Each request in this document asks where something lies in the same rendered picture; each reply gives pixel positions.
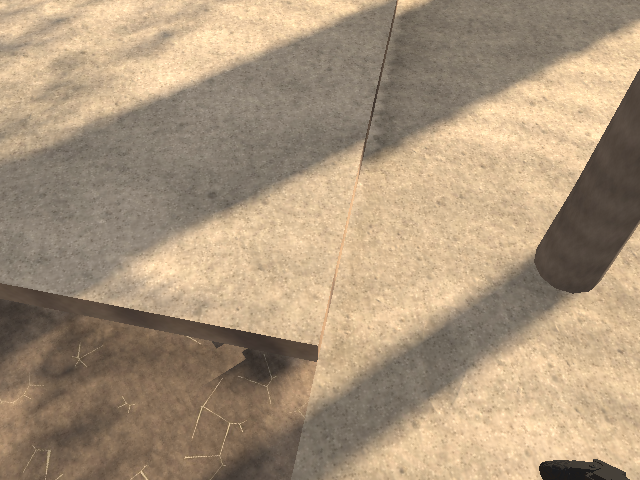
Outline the right robot hand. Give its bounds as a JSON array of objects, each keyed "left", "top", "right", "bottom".
[{"left": 539, "top": 459, "right": 630, "bottom": 480}]

